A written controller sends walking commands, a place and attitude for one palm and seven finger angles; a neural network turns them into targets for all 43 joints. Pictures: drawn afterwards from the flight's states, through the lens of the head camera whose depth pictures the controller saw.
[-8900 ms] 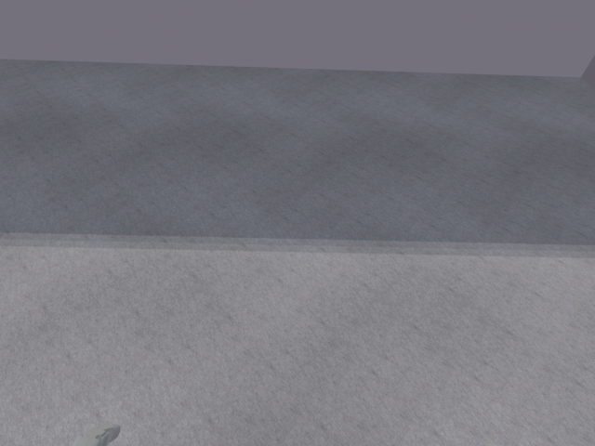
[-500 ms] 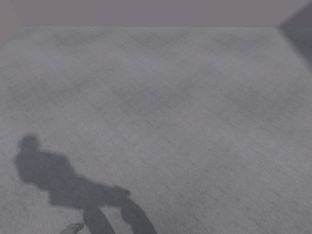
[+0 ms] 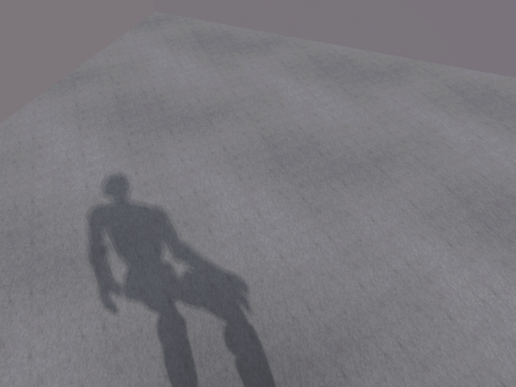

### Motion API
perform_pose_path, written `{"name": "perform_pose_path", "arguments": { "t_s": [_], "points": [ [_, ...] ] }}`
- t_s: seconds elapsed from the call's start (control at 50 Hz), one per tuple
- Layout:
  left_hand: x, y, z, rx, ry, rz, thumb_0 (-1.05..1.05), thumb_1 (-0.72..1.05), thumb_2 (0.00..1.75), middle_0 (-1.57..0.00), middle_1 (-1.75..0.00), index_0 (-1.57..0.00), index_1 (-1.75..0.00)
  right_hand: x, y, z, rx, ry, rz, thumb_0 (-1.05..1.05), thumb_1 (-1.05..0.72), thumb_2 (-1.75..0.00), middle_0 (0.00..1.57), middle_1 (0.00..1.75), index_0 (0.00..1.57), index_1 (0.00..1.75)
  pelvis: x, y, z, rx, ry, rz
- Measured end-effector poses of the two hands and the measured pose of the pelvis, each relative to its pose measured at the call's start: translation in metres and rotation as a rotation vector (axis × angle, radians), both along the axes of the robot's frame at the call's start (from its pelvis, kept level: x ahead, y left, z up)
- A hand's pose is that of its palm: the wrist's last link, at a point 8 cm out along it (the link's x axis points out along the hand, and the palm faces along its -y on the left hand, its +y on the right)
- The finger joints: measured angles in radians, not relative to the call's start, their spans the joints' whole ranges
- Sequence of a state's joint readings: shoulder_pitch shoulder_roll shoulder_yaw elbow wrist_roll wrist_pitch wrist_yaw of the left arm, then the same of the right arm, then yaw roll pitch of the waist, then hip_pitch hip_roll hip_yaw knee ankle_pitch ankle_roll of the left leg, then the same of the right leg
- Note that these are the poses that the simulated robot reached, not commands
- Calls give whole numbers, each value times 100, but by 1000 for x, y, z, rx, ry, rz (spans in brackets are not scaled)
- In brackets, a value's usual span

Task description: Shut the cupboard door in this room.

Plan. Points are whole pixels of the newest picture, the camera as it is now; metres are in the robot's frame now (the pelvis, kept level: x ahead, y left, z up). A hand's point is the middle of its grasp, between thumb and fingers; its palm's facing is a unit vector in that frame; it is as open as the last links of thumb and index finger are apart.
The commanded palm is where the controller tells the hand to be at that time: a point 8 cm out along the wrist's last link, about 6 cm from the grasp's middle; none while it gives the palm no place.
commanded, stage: turn or walk to find it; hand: left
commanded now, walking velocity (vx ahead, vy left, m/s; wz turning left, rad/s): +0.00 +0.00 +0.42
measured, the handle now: out of the picture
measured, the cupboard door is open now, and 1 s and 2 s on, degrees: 84 84 84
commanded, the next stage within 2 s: stand and wait in 1.22 s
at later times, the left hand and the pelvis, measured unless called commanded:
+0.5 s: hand out of the picture +0.04 +0.22 -0.15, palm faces +0.18 -0.95 -0.26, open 7.4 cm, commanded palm none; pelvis -0.03 +0.00 +0.01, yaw +10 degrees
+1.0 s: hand out of the picture -0.11 +0.17 -0.16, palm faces +0.46 -0.85 -0.25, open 7.4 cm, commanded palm none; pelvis -0.05 -0.02 +0.01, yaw +26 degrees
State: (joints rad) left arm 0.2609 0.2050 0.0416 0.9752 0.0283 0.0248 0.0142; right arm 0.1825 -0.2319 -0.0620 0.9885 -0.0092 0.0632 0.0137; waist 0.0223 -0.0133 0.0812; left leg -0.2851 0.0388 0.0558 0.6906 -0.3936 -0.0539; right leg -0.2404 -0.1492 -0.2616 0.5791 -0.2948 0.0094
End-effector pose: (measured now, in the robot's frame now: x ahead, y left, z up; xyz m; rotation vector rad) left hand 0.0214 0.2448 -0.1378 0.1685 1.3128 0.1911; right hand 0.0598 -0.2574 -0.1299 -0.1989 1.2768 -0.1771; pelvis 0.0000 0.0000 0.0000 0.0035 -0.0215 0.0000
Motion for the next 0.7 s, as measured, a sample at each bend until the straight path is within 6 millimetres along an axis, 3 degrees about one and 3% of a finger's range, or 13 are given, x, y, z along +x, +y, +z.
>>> {"name": "perform_pose_path", "arguments": {
  "t_s": [0.06,0.12,0.22,0.32,0.42,0.54,0.6,0.7],
  "points": [
    [-21,23,-15,-7,38,51,0,91,90,-20,-30,-20,-30,21,19,4,-21,-68,52,1,-91,-90,20,30,20,30,-4,14,-7,-2,-4,22],
    [-31,37,-13,-5,67,75,0,91,90,-20,-30,-20,-30,31,36,15,-24,-108,86,1,-91,-90,20,30,20,30,-8,22,-1,-18,-5,32],
    [-27,50,2,-3,13,98,1,91,90,-20,-30,-19,-30,33,56,24,-11,-113,127,0,-91,-90,21,30,20,30,-13,31,10,-35,3,73],
    [-17,52,11,15,-50,108,0,91,90,-20,-30,-19,-30,24,61,20,15,-96,141,0,-91,-90,21,30,20,30,-19,30,12,-27,12,109],
    [-4,40,18,33,-99,108,0,91,90,-20,-30,-19,-30,3,51,9,37,-47,138,0,-91,-90,21,30,20,30,-26,19,11,-16,20,150],
    [4,10,27,60,-170,111,0,91,90,-20,-30,-19,-30,-23,20,-13,64,33,139,0,-91,-90,21,30,20,30,-35,-8,3,5,32,201],
    [-7,-8,31,78,-188,127,0,91,90,-20,-30,-19,-30,-28,3,-23,74,66,148,1,-91,-90,21,30,20,30,-39,-22,1,10,23,231],
    [-41,-30,39,78,-148,199,0,91,90,-20,-30,-20,-30,-23,-16,-18,71,92,192,1,-91,-90,20,30,20,30,-40,-34,9,34,14,286]
  ]
}}
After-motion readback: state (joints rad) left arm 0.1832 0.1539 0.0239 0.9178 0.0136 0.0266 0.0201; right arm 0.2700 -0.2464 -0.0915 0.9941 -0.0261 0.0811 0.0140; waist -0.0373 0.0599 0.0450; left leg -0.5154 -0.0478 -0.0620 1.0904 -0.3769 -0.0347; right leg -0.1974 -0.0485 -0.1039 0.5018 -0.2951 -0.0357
